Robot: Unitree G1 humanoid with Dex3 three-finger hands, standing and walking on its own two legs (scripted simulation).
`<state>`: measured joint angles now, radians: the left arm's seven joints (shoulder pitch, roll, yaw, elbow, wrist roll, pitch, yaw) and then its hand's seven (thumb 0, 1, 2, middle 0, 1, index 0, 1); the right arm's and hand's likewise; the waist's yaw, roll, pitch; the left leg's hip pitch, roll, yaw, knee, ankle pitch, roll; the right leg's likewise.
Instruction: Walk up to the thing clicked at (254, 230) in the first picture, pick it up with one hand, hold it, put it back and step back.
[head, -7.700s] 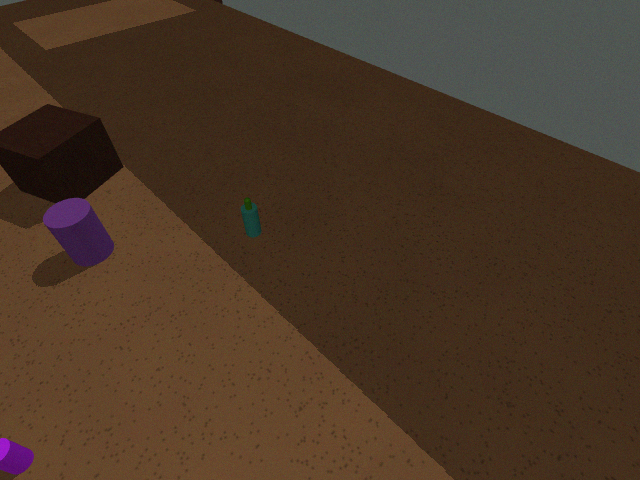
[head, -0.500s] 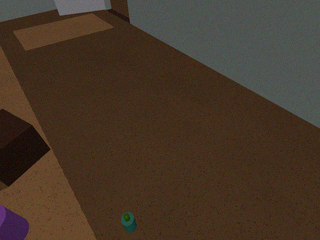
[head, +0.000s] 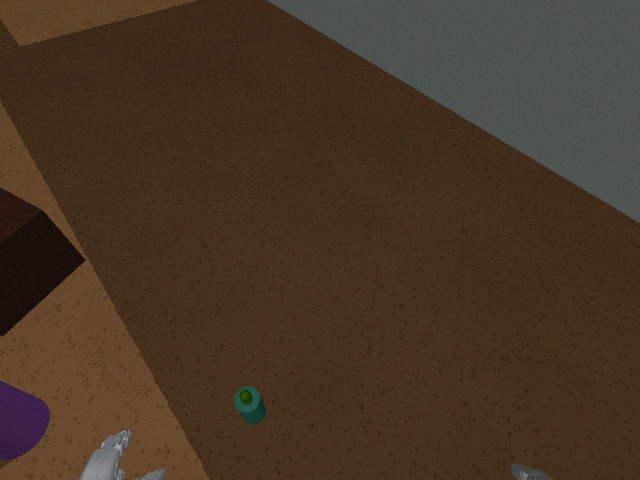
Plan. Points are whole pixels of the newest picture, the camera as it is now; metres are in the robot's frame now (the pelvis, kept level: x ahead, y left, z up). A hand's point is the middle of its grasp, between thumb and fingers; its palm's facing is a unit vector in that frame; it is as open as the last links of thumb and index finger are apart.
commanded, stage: go down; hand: left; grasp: from the side
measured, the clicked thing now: (249, 403) +0.39 +0.21 -0.67
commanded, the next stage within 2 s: none
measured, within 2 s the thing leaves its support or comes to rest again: neither
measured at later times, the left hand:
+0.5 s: hand out of the picture +0.16 +0.28 -0.19, palm faces +0.05 -0.95 -0.31, open 17.0 cm
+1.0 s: hand out of the picture +0.16 +0.31 -0.23, palm faces +0.12 -0.96 -0.27, open 17.2 cm
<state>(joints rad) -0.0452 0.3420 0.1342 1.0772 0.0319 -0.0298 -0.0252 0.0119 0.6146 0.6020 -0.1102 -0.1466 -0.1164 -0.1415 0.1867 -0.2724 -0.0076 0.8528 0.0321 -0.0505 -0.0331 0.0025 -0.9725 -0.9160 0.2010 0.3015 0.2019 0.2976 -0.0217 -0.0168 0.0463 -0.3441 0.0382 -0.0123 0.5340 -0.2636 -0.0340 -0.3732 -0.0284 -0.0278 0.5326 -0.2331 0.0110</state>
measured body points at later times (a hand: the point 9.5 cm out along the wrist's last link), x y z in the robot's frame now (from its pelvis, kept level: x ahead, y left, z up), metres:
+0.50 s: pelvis +0.01 +0.02 -0.06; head +0.09 +0.04 +0.38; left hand +0.16 +0.33 -0.17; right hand +0.17 -0.24 -0.15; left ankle +0.00 +0.14 -0.73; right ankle +0.02 -0.13 -0.73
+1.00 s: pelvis -0.02 +0.02 -0.12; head +0.10 +0.04 +0.31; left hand +0.15 +0.36 -0.21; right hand +0.17 -0.24 -0.20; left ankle +0.00 +0.14 -0.73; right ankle +0.02 -0.13 -0.73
